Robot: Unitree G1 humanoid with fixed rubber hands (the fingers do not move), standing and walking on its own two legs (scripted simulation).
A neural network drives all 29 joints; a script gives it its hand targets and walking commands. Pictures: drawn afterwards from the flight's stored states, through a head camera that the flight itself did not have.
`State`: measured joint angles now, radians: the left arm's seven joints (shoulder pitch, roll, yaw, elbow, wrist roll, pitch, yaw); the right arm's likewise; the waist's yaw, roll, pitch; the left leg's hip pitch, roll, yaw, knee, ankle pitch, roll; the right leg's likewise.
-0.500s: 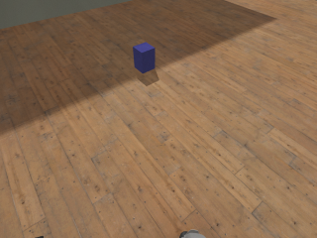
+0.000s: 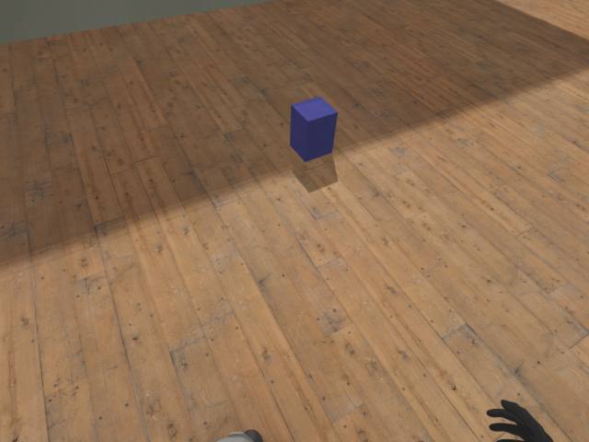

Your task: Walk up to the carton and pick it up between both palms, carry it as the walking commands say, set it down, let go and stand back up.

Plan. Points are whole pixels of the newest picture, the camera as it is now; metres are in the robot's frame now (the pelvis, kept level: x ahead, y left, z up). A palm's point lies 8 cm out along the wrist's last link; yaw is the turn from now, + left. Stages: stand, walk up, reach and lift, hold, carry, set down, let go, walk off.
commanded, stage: walk up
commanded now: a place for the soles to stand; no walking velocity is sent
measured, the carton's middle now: (312, 129) +1.66 -0.01 -0.64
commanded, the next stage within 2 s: none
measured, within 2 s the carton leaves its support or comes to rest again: neither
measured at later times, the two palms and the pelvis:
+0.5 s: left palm (139, 256) +0.43 +0.30 -0.06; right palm (521, 364) +0.30 -0.35 -0.11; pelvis +0.29 -0.02 +0.00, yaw -1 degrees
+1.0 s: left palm (154, 195) +0.61 +0.34 -0.10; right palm (458, 207) +0.61 -0.31 -0.07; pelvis +0.53 +0.03 +0.01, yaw -2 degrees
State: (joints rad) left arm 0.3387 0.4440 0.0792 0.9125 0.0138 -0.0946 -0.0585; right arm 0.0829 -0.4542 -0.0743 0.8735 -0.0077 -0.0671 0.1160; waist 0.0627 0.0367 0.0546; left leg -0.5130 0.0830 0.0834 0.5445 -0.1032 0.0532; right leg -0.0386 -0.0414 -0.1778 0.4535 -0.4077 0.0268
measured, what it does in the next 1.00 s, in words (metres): walks ahead: left foot, then right foot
